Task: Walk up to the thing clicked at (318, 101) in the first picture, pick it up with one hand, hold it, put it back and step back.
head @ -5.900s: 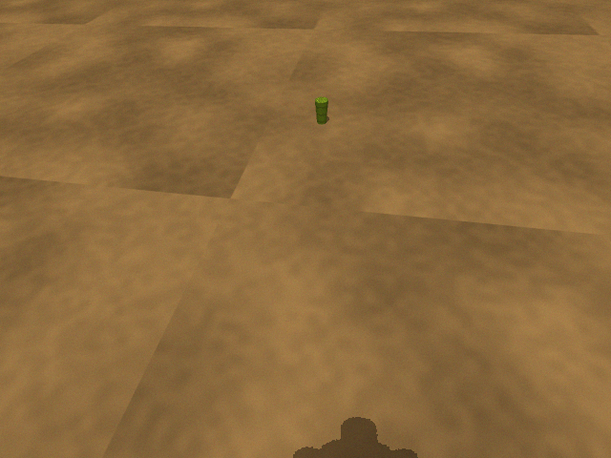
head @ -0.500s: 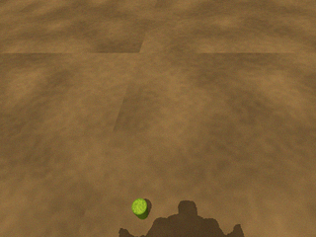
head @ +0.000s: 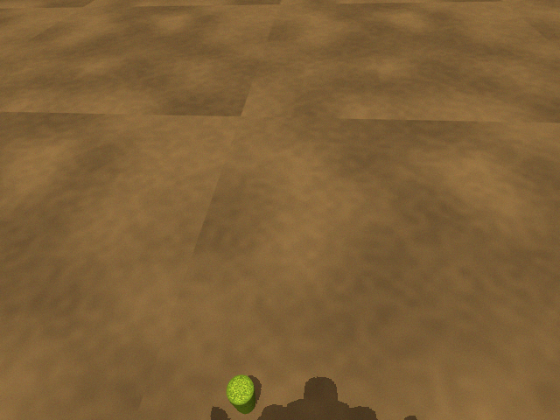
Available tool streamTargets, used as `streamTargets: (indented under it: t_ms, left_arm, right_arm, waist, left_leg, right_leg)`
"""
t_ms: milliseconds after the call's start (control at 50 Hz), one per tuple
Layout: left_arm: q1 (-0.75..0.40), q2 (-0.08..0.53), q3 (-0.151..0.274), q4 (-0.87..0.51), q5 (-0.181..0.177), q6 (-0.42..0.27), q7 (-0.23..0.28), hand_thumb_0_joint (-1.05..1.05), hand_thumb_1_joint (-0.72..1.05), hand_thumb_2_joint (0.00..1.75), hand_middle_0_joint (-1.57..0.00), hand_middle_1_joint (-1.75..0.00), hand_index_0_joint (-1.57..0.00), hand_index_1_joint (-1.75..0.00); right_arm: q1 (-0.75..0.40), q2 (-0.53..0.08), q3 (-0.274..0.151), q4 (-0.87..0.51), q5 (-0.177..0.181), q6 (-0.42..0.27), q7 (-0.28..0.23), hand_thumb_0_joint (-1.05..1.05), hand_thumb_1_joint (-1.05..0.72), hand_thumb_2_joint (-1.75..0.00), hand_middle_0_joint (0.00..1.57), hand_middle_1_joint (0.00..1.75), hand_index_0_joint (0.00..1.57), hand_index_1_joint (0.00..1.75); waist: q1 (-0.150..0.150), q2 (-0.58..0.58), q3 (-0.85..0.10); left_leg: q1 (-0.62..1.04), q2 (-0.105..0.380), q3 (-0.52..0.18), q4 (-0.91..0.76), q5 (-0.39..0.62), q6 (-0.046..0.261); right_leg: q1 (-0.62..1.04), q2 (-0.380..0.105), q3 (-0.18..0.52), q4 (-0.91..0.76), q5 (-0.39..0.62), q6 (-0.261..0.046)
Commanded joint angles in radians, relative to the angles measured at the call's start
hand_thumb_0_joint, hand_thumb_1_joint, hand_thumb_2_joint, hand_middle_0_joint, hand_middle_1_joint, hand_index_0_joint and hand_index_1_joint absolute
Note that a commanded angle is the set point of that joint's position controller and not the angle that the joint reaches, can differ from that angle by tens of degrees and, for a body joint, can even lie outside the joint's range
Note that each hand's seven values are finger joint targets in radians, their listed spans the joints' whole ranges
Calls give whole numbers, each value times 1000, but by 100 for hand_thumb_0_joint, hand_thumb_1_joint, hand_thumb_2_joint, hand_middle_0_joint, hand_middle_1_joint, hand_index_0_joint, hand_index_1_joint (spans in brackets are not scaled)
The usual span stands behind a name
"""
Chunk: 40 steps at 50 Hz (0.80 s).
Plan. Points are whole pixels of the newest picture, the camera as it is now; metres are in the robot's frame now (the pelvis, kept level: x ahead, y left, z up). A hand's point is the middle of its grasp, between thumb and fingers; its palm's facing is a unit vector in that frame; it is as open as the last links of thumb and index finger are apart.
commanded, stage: walk up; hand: left
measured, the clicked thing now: (243, 396) +0.35 +0.19 -0.70
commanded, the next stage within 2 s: stand in 0.66 s
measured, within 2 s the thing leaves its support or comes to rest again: neither
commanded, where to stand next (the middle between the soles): +0.03 -0.02 m, yaw -1 degrees
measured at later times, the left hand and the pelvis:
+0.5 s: hand out of the picture +0.08 +0.26 -0.15, palm faces +0.00 -0.94 -0.35, open 7.4 cm; pelvis +0.01 +0.00 +0.00, yaw +0 degrees
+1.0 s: hand out of the picture +0.10 +0.25 -0.15, palm faces -0.01 -0.94 -0.34, open 7.4 cm; pelvis +0.02 +0.00 +0.00, yaw +1 degrees
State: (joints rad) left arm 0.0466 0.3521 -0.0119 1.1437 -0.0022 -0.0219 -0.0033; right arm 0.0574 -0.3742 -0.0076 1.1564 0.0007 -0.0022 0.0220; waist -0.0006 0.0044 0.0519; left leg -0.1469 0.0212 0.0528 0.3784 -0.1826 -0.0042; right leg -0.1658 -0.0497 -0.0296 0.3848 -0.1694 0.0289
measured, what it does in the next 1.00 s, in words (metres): stands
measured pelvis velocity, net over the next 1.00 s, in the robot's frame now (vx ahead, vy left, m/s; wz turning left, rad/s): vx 0.02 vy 0.00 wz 0.01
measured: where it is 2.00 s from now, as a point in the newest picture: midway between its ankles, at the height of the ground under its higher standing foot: outside the picture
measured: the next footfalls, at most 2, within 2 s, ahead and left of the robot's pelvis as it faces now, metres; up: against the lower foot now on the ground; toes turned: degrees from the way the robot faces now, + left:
none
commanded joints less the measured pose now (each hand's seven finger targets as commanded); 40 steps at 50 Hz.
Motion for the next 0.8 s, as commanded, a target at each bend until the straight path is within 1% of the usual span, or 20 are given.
streamTargets:
  t_ms: [0, 20, 60, 120, 160, 180, 260, 280, 320, 360, 400, 460, 520, 580, 620, 640, 700, 740, 760, 780]
  left_arm:
    - [-62, 223, 46, -34, 8, -22, 9, 0, 90, 90, -20, -30, -20, -30]
    - [-48, 218, 45, -32, 6, -22, 9, 0, 90, 90, -20, -30, -20, -30]
    - [-60, 219, 47, -29, 5, -21, 8, 0, 90, 90, -20, -30, -20, -30]
    - [-46, 217, 47, -22, 8, -21, 9, 0, 90, 90, -20, -30, -20, -30]
    - [-46, 214, 50, -20, 10, -22, 10, 0, 90, 90, -20, -30, -20, -30]
    - [-39, 215, 49, -24, 10, -22, 10, 0, 90, 90, -20, -30, -20, -30]
    - [-40, 213, 52, -21, 11, -19, 10, 0, 90, 90, -20, -30, -20, -30]
    - [-36, 209, 50, -16, 8, -18, 10, 0, 90, 90, -20, -30, -20, -30]
    - [-39, 209, 50, -19, 11, -17, 10, 0, 90, 90, -20, -30, -20, -30]
    - [-20, 208, 52, -15, 10, -16, 10, 0, 90, 90, -20, -30, -20, -30]
    - [-29, 209, 54, -22, 12, -15, 9, 0, 90, 90, -20, -30, -20, -30]
    - [-17, 206, 53, -17, 12, -14, 10, 0, 90, 90, -20, -30, -20, -30]
    - [-21, 207, 54, -23, 14, -15, 11, 0, 90, 90, -20, -30, -20, -30]
    - [-21, 204, 55, -24, 11, -15, 11, 0, 90, 90, -20, -30, -20, -30]
    - [-29, 203, 55, -28, 12, -14, 11, 0, 90, 90, -20, -30, -20, -30]
    - [-13, 207, 54, -33, 12, -10, 11, 0, 90, 90, -20, -30, -20, -30]
    - [-14, 202, 52, -39, 9, -9, 10, 0, 90, 90, -20, -30, -20, -30]
    - [-9, 205, 53, -42, 12, -9, 11, 0, 90, 90, -20, -30, -20, -30]
    - [-8, 203, 52, -43, 10, -9, 9, 0, 90, 90, -20, -30, -20, -30]
    - [-12, 208, 53, -47, 11, -9, 9, 0, 90, 90, -20, -30, -20, -30]
  right_arm:
    - [-36, -198, -32, -40, -1, -23, -15, 0, -90, -90, 20, 30, 20, 30]
    - [-48, -199, -31, -44, -1, -23, -14, 0, -90, -90, 20, 30, 20, 30]
    - [-41, -194, -31, -38, -2, -22, -15, 0, -90, -90, 20, 30, 20, 30]
    - [-51, -199, -34, -40, -3, -21, -15, 0, -90, -90, 20, 30, 20, 30]
    - [-40, -198, -36, -37, -3, -20, -16, 0, -90, -90, 20, 30, 20, 30]
    - [-48, -204, -37, -41, -4, -20, -17, 0, -90, -90, 20, 30, 20, 30]
    - [-39, -201, -38, -39, -5, -19, -18, 0, -90, -90, 20, 30, 20, 30]
    - [-42, -195, -37, -38, -3, -19, -17, 0, -90, -90, 20, 30, 20, 30]
    - [-33, -196, -38, -38, -4, -19, -18, 0, -90, -90, 20, 30, 20, 30]
    - [-41, -194, -38, -41, -5, -19, -18, 0, -90, -90, 20, 30, 20, 30]
    - [-29, -192, -36, -42, -5, -20, -18, 0, -90, -90, 20, 30, 20, 30]
    - [-38, -192, -38, -43, -4, -20, -19, 0, -90, -90, 20, 30, 20, 30]
    - [-30, -195, -40, -46, -6, -19, -19, 0, -90, -90, 20, 30, 20, 30]
    - [-20, -187, -39, -44, -4, -20, -19, 0, -90, -90, 20, 30, 20, 30]
    - [-18, -186, -39, -45, -6, -20, -20, 0, -90, -90, 20, 30, 20, 30]
    - [-30, -180, -38, -57, -14, -24, -22, 0, -90, -90, 20, 30, 20, 30]
    - [-34, -188, -38, -54, -13, -29, -24, 0, -90, -90, 20, 30, 20, 30]
    - [-30, -188, -39, -53, -12, -30, -25, 0, -90, -90, 20, 30, 20, 30]
    - [-29, -187, -37, -53, -11, -30, -25, 0, -90, -90, 20, 30, 20, 30]
    - [-27, -184, -37, -55, -12, -31, -25, 0, -90, -90, 20, 30, 20, 30]
  waist:
    - [-3, -18, -98]
    - [5, -4, -98]
    - [0, -11, -77]
    - [2, -9, -81]
    - [-3, -16, -96]
    - [1, -12, -95]
    - [-2, -10, -88]
    - [3, -7, -72]
    - [-1, -11, -64]
    - [5, -2, -66]
    - [1, -6, -75]
    - [5, -7, -65]
    - [1, -12, -69]
    - [2, -10, -80]
    - [-1, -6, -73]
    - [-3, -21, -90]
    - [0, -5, -95]
    - [-3, -6, -100]
    - [-2, 1, -86]
    - [-6, 1, -94]
  left_leg:
    - [24, 110, -110, -98, 43, 29]
    - [33, 111, -110, -98, 53, 30]
    - [17, 105, -112, -108, 29, 25]
    - [33, 109, -113, -108, 37, 27]
    - [41, 113, -112, -106, 63, 29]
    - [45, 111, -107, -104, 57, 29]
    - [43, 113, -108, -116, 45, 28]
    - [39, 113, -117, -122, 42, 27]
    - [27, 111, -116, -124, 19, 27]
    - [33, 115, -120, -125, 20, 30]
    - [18, 114, -119, -126, 18, 28]
    - [24, 111, -123, -125, 36, 27]
    - [24, 108, -120, -127, 37, 26]
    - [33, 109, -120, -121, 76, 25]
    - [16, 107, -122, -126, 63, 23]
    - [36, 122, -124, -128, 92, 17]
    - [40, 123, -127, -128, 141, 12]
    - [50, 123, -122, -125, 158, 12]
    - [38, 118, -119, -128, 135, 10]
    - [45, 120, -118, -127, 145, 10]
  right_leg:
    - [38, -97, 102, -100, 61, -43]
    - [29, -95, 97, -106, 66, -38]
    - [24, -95, 104, -116, 40, -37]
    - [23, -93, 95, -123, 43, -37]
    - [41, -94, 90, -120, 67, -39]
    - [32, -95, 92, -127, 75, -35]
    - [31, -96, 90, -122, 68, -35]
    - [19, -92, 88, -123, 52, -32]
    - [21, -91, 92, -128, 32, -33]
    - [17, -86, 86, -127, 19, -34]
    - [37, -88, 88, -124, 30, -33]
    - [27, -86, 85, -124, 43, -32]
    - [35, -89, 83, -122, 59, -29]
    - [42, -88, 84, -116, 73, -30]
    - [54, -90, 82, -116, 74, -30]
    - [52, -94, 83, -105, 80, -32]
    - [67, -94, 83, -107, 95, -32]
    - [69, -97, 83, -107, 124, -33]
    - [66, -96, 84, -115, 110, -30]
    - [72, -98, 85, -109, 119, -33]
